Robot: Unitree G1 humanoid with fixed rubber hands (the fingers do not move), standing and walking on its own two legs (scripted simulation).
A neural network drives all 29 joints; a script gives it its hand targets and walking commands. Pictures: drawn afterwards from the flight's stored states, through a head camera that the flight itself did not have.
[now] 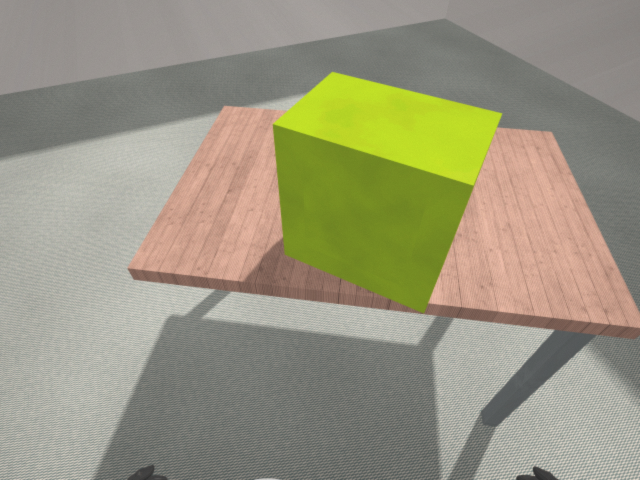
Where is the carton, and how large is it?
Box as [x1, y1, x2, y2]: [273, 72, 501, 312]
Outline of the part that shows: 331,72 273,123 285,254 423,312 454,236 501,113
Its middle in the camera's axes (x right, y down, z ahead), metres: +0.10 -0.07 +0.67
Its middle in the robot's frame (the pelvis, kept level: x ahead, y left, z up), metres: +0.55 -0.06 +0.03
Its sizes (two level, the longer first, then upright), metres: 0.284 0.189 0.289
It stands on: a table, 0.65 m high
